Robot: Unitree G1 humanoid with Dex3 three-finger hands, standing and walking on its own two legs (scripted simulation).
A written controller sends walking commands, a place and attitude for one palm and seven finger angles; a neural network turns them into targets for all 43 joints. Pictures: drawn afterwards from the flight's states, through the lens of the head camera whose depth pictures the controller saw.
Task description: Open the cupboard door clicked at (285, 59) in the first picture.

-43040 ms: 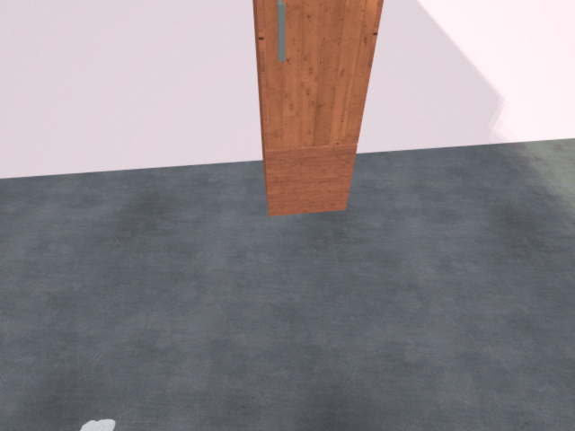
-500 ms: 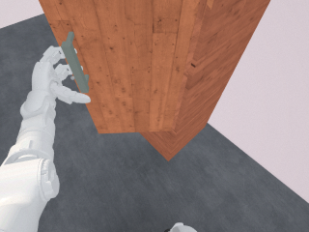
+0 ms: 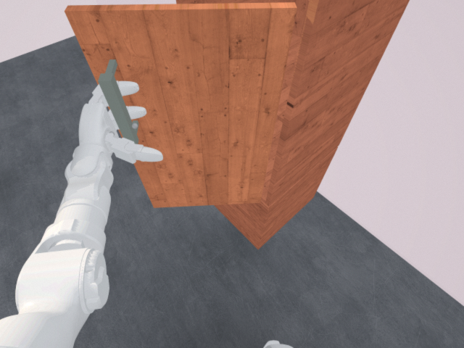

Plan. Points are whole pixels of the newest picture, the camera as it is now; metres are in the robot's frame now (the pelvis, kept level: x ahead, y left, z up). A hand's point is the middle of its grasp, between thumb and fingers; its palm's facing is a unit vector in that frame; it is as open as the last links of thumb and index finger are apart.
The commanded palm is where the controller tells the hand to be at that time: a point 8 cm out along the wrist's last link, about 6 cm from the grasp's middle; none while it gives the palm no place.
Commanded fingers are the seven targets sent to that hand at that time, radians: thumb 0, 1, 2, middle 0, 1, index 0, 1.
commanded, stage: slide the fingers in behind the handle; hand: left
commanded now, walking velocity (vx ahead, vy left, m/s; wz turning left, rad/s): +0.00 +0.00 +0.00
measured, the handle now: (123, 106) +0.52 +0.19 +0.12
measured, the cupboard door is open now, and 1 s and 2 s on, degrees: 51 51 83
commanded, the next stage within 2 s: close the thumb around the handle in 0.30 s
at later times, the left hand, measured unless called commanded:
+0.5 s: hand (129, 125) +0.47 +0.17 +0.11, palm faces +0.01 -1.00 +0.00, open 13.8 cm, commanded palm +0.45 +0.21 +0.11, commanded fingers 0.00 -0.16 0.44 -0.32 -1.24 -0.32 -1.24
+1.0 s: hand (135, 124) +0.48 +0.16 +0.11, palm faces +0.02 -1.00 -0.01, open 5.9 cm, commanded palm +0.45 +0.20 +0.11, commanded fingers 0.00 0.90 0.90 -0.40 -1.35 -0.40 -1.35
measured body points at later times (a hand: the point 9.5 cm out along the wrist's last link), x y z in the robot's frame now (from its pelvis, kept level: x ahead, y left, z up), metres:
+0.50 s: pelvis -0.01 +0.00 +0.00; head +0.07 +0.00 +0.44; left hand +0.46 +0.22 +0.12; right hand +0.02 -0.27 -0.12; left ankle -0.02 +0.10 -0.71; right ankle +0.03 -0.10 -0.71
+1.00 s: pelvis +0.00 +0.01 +0.00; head +0.07 +0.00 +0.44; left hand +0.47 +0.21 +0.11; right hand +0.03 -0.25 -0.12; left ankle -0.02 +0.10 -0.71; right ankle +0.03 -0.10 -0.71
